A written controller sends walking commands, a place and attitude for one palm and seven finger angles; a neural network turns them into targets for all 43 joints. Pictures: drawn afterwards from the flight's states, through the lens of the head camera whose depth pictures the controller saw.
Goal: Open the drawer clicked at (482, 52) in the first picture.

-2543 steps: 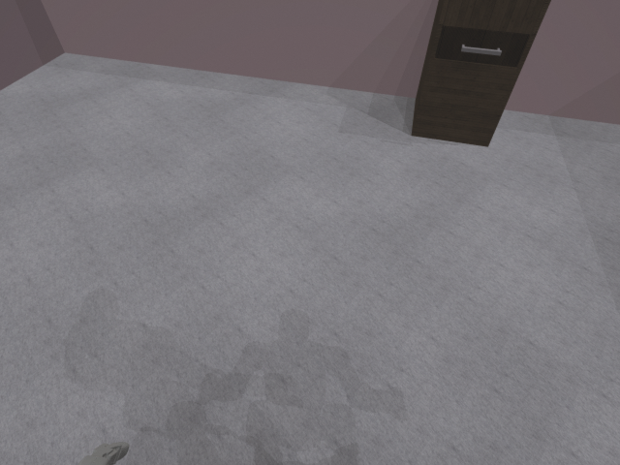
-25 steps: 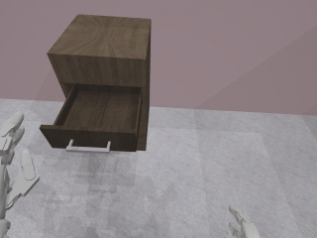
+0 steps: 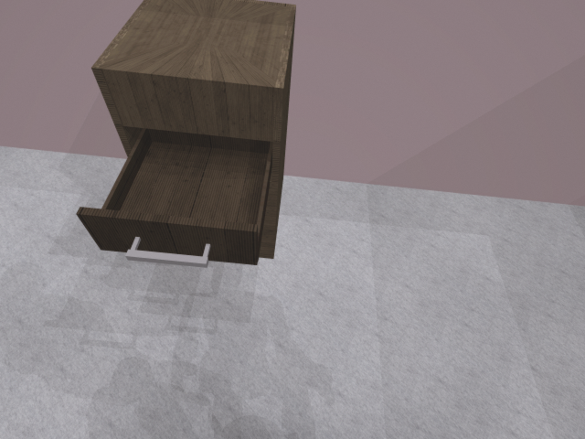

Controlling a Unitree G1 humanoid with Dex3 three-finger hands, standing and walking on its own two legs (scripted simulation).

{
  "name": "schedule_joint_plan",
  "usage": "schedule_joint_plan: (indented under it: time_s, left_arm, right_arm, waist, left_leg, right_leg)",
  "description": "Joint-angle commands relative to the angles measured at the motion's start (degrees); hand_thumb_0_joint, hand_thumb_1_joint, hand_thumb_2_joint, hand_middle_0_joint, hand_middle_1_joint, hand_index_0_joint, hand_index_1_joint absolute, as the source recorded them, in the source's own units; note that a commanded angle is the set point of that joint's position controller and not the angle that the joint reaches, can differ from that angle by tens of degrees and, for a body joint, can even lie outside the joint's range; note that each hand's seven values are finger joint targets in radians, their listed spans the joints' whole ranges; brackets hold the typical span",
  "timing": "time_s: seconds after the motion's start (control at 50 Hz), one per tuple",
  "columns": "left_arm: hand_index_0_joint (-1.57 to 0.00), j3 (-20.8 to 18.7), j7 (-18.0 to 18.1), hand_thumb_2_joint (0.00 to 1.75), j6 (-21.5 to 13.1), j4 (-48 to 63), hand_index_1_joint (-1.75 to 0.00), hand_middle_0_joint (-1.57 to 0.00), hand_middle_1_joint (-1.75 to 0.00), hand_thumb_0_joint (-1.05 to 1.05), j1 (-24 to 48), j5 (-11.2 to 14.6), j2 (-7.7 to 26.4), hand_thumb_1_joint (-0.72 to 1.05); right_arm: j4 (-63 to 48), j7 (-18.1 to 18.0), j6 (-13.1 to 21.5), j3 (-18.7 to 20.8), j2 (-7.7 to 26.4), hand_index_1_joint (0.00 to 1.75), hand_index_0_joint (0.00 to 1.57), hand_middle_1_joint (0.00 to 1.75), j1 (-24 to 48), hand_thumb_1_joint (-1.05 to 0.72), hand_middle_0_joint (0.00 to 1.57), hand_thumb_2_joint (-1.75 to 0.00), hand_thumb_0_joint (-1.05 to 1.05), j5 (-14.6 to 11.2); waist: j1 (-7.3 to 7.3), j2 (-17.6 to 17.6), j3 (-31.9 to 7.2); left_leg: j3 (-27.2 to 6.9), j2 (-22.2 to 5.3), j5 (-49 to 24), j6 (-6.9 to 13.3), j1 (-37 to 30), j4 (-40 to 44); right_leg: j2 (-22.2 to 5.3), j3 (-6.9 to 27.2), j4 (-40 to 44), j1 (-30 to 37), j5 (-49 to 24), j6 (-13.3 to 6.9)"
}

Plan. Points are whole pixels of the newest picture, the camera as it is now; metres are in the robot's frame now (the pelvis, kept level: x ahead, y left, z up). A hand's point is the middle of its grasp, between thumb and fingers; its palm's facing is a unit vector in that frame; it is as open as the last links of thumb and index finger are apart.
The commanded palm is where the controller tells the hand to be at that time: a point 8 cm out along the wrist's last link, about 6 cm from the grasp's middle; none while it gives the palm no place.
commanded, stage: let the arm hang, fingers relaxed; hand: left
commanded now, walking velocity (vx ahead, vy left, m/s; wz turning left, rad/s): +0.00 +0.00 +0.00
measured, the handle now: (170, 251) +0.50 +0.30 -0.24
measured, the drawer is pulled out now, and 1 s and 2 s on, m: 0.29 0.29 0.29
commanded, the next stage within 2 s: look to check the result in 0.72 s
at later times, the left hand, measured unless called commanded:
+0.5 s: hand out of the picture +0.00 +0.17 -0.17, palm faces -0.02 -0.98 -0.19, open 7.3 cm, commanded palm none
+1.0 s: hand out of the picture -0.01 +0.16 -0.17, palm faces +0.00 -0.98 -0.18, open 7.4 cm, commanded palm none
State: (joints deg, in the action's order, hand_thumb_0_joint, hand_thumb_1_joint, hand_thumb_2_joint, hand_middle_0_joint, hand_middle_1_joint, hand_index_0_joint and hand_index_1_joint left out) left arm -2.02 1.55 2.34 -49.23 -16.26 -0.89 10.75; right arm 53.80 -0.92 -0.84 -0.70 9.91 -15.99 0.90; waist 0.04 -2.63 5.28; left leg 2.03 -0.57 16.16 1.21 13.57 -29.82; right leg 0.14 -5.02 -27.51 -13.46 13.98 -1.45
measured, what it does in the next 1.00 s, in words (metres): stands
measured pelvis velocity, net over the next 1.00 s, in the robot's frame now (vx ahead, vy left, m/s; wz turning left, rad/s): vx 0.01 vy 0.00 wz -0.03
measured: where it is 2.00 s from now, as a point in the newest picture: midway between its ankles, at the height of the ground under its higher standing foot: outside the picture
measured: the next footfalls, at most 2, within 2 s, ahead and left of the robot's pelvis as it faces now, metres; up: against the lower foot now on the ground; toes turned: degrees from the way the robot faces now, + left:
none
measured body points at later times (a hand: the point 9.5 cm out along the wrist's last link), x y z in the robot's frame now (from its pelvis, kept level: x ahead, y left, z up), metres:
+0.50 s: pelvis +0.00 +0.01 +0.01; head +0.01 +0.00 +0.46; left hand +0.00 +0.22 -0.15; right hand -0.03 -0.19 -0.16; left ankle +0.00 +0.10 -0.74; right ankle +0.01 -0.10 -0.74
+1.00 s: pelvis +0.01 +0.00 +0.01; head +0.03 -0.01 +0.46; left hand -0.01 +0.21 -0.15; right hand -0.04 -0.19 -0.16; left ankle +0.00 +0.10 -0.74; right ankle +0.01 -0.10 -0.74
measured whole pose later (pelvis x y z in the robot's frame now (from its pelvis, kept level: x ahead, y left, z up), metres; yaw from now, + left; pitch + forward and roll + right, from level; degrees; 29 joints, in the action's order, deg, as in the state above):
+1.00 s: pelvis +0.01 +0.00 +0.01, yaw -2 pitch -1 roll +0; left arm -0.4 2.6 -0.1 -65.6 -17.3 -0.7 6.0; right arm 65.0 -2.4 0.2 0.2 5.5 -19.1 0.3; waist -0.8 1.2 3.7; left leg 4.1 -0.4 14.0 1.3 8.3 -23.6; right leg 0.3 -2.9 -23.2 -9.8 12.1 -1.3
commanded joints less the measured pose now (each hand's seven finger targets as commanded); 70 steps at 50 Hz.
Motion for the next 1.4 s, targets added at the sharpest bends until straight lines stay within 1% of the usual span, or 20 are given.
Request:
schedule_joint_plan:
  time_s: [0.0,0.02,0.06,0.1,0.12,0.2,0.32,0.4,0.5,0.52,0.58,0.64,0.76,0.82,1.0,1.08,1.16,1.2,1.3,1.38]
  left_arm:
    - [-0.20,-0.5,-0.1,0.90,-2.2,-1.8,-0.30,-0.20,-0.30,0.00,-2.4,0.1,6.1,0.90]
    - [-0.20,-0.3,0.0,0.90,-2.3,-3.0,-0.30,-0.20,-0.30,0.00,-2.7,0.1,5.8,0.90]
    - [-0.20,0.3,0.1,0.90,-2.3,-5.3,-0.30,-0.20,-0.30,0.00,-2.1,0.2,5.3,0.90]
    - [-0.20,0.7,0.3,0.90,-2.2,-7.3,-0.30,-0.20,-0.30,0.00,-2.6,0.2,4.6,0.90]
    - [-0.20,0.7,0.3,0.90,-2.2,-8.2,-0.30,-0.20,-0.30,0.00,-3.1,0.1,4.6,0.90]
    - [-0.20,1.0,0.5,0.90,-2.1,-10.7,-0.30,-0.20,-0.30,0.00,-3.8,0.2,4.0,0.90]
    - [-0.20,1.1,0.9,0.90,-2.5,-12.8,-0.30,-0.20,-0.30,0.00,-4.8,0.2,3.3,0.90]
    - [-0.20,1.0,0.9,0.90,-2.5,-13.6,-0.30,-0.20,-0.30,0.00,-4.9,0.2,2.6,0.90]
    - [-0.20,0.8,1.0,0.90,-2.7,-14.1,-0.30,-0.20,-0.30,0.00,-5.1,0.2,2.0,0.90]
    - [-0.20,0.9,1.1,0.90,-2.8,-14.4,-0.30,-0.20,-0.30,0.00,-5.2,0.2,1.8,0.90]
    - [-0.20,0.9,1.0,0.90,-2.7,-14.7,-0.30,-0.20,-0.30,0.00,-5.2,0.2,1.5,0.90]
    - [-0.20,0.9,1.1,0.90,-2.8,-14.8,-0.30,-0.20,-0.30,0.00,-5.4,0.3,1.1,0.90]
    - [-0.20,0.8,1.1,0.90,-2.8,-15.2,-0.30,-0.20,-0.30,0.00,-5.6,0.3,0.5,0.90]
    - [-0.20,0.8,1.2,0.90,-2.9,-15.3,-0.30,-0.20,-0.30,0.00,-5.9,0.3,0.5,0.90]
    - [-0.20,0.8,1.2,0.90,-3.0,-15.3,-0.30,-0.20,-0.30,0.00,-6.1,0.3,0.2,0.90]
    - [-0.20,0.7,1.3,0.90,-3.0,-15.4,-0.30,-0.20,-0.30,0.00,-6.0,0.3,0.2,0.90]
    - [-0.20,0.7,1.3,0.90,-2.9,-15.5,-0.30,-0.20,-0.30,0.00,-6.0,0.3,0.2,0.90]
    - [-0.20,0.7,1.3,0.90,-3.0,-15.4,-0.30,-0.20,-0.30,0.00,-5.8,0.3,0.0,0.90]
    - [-0.20,0.6,1.3,0.90,-3.2,-15.5,-0.30,-0.20,-0.30,0.00,-5.9,0.3,0.2,0.90]
    - [-0.20,0.6,1.3,0.90,-3.0,-15.4,-0.30,-0.20,-0.30,0.00,-5.7,0.3,0.0,0.90]
  right_arm:
    - [-1.3,-1.1,1.4,1.7,5.5,0.30,0.20,0.30,-1.5,-0.90,0.20,-0.90,0.00,-0.2]
    - [-0.8,-1.2,1.3,1.9,5.4,0.30,0.20,0.30,-2.4,-0.90,0.20,-0.90,0.00,-0.4]
    - [0.8,-1.3,1.0,1.8,5.1,0.30,0.20,0.30,-3.5,-0.90,0.20,-0.90,0.00,-0.5]
    - [2.2,-1.3,0.8,1.7,4.7,0.30,0.20,0.30,-4.1,-0.90,0.20,-0.90,0.00,-0.5]
    - [2.8,-1.4,0.8,1.8,4.6,0.30,0.20,0.30,-4.6,-0.90,0.20,-0.90,0.00,-0.5]
    - [5.0,-1.3,0.7,1.6,3.7,0.30,0.20,0.30,-5.7,-0.90,0.20,-0.90,0.00,-0.4]
    - [7.4,-1.4,1.0,1.5,2.8,0.30,0.20,0.30,-6.4,-0.90,0.20,-0.90,0.00,-0.5]
    - [8.6,-1.5,1.1,1.4,1.6,0.30,0.20,0.30,-7.1,-0.90,0.20,-0.90,0.00,-0.3]
    - [9.5,-1.5,1.3,1.4,0.6,0.30,0.20,0.30,-8.0,-0.90,0.20,-0.90,0.00,-0.3]
    - [9.5,-1.6,1.3,1.5,0.5,0.30,0.20,0.30,-8.2,-0.90,0.20,-0.90,0.00,-0.4]
    - [10.0,-1.7,1.3,1.5,0.0,0.30,0.20,0.30,-8.6,-0.90,0.20,-0.90,0.00,-0.4]
    - [10.0,-1.8,1.3,1.5,-0.2,0.30,0.20,0.30,-9.0,-0.90,0.20,-0.90,0.00,-0.4]
    - [10.4,-1.9,1.4,1.6,-0.3,0.30,0.20,0.30,-9.4,-0.90,0.20,-0.90,0.00,-0.4]
    - [10.4,-1.9,1.4,1.6,-0.1,0.30,0.20,0.30,-9.3,-0.90,0.20,-0.90,0.00,-0.5]
    - [10.7,-2.0,1.4,1.5,-0.4,0.30,0.20,0.30,-9.3,-0.90,0.20,-0.90,0.00,-0.4]
    - [10.8,-2.0,1.4,1.6,-0.5,0.30,0.20,0.30,-9.1,-0.90,0.20,-0.90,0.00,-0.5]
    - [10.9,-2.0,1.4,1.6,-0.6,0.30,0.20,0.30,-8.8,-0.90,0.20,-0.90,0.00,-0.4]
    - [10.8,-2.0,1.4,1.6,-0.4,0.30,0.20,0.30,-8.8,-0.90,0.20,-0.90,0.00,-0.4]
    - [10.9,-2.1,1.6,1.6,-0.5,0.30,0.20,0.30,-8.5,-0.90,0.20,-0.90,0.00,-0.5]
    - [10.9,-2.1,1.4,1.5,-0.4,0.30,0.20,0.30,-8.4,-0.90,0.20,-0.90,0.00,-0.5]
  waist:
    - [-0.07,10.9,-7.9]
    - [-0.22,7.2,-8.0]
    - [-0.53,4.2,-4.7]
    - [-0.54,3.3,-2.0]
    - [-0.47,2.9,-1.7]
    - [-0.51,0.9,0.7]
    - [-0.26,0.8,0.2]
    - [-0.27,2.7,1.4]
    - [-0.27,3.7,1.2]
    - [-0.22,3.0,1.1]
    - [-0.28,4.8,1.8]
    - [-0.43,3.3,1.2]
    - [-0.48,3.9,1.1]
    - [-0.44,2.5,0.9]
    - [-0.62,3.6,1.2]
    - [-0.61,2.6,0.8]
    - [-0.55,3.8,1.4]
    - [-0.61,2.8,1.4]
    - [-0.50,3.0,-0.2]
    - [-0.52,3.4,1.6]
  left_leg:
    - [-4.4,-4.9,-11.2,1.5,-3.1,7.2]
    - [-4.7,-5.4,-12.4,1.6,-4.1,7.1]
    - [-4.5,-5.4,-10.8,1.5,-3.2,8.0]
    - [-4.5,-5.5,-8.3,1.5,-2.8,9.3]
    - [-4.6,-5.5,-9.3,1.6,-3.2,9.3]
    - [-4.5,-5.3,-4.7,1.6,-2.6,11.0]
    - [-4.0,-5.3,-6.3,1.7,-3.8,11.3]
    - [-3.6,-4.9,-5.1,1.5,-2.7,11.7]
    - [-3.3,-4.8,-5.6,1.3,-2.4,11.7]
    - [-3.6,-5.1,-6.2,1.3,-2.6,11.5]
    - [-3.3,-4.8,-5.7,1.2,-2.2,11.7]
    - [-3.4,-5.1,-7.0,1.4,-2.7,11.3]
    - [-3.4,-5.2,-7.4,1.4,-3.2,11.5]
    - [-3.4,-5.3,-7.9,1.3,-3.7,11.1]
    - [-3.0,-5.0,-8.4,1.2,-3.7,11.1]
    - [-3.1,-5.1,-9.0,1.1,-4.0,10.9]
    - [-3.1,-5.1,-9.2,1.1,-4.0,11.0]
    - [-3.1,-5.2,-9.3,1.1,-4.1,11.1]
    - [-2.8,-5.1,-11.6,1.1,-5.1,10.6]
    - [-2.9,-5.0,-10.5,1.0,-4.3,10.9]
  right_leg:
    - [-5.3,6.7,5.8,6.5,-8.2,-1.7]
    - [-5.2,6.6,6.2,6.2,-9.2,-1.6]
    - [-5.6,6.5,7.4,5.0,-8.5,-1.5]
    - [-5.4,6.7,8.3,3.4,-5.9,-1.4]
    - [-5.2,6.6,8.1,3.3,-6.5,-1.4]
    - [-5.2,6.9,9.4,1.9,-1.8,-1.2]
    - [-5.1,7.0,8.9,1.7,-3.1,-1.2]
    - [-5.2,7.2,9.1,1.7,-2.3,-1.3]
    - [-5.2,7.4,9.0,2.3,-2.9,-1.4]
    - [-4.9,7.2,8.8,2.1,-3.4,-1.4]
    - [-5.1,7.4,9.1,2.2,-3.1,-1.4]
    - [-5.1,7.0,8.8,2.4,-4.3,-1.4]
    - [-5.0,7.0,8.7,2.2,-4.5,-1.4]
    - [-4.9,7.0,8.7,1.9,-4.9,-1.4]
    - [-5.1,7.0,8.8,2.3,-5.3,-1.3]
    - [-5.1,6.9,8.8,2.6,-6.0,-1.3]
    - [-5.1,6.9,8.7,2.2,-6.0,-1.3]
    - [-5.0,7.0,8.8,2.5,-6.3,-1.3]
    - [-5.3,6.8,8.5,3.9,-9.2,-1.3]
    - [-5.1,6.9,8.8,3.0,-7.7,-1.3]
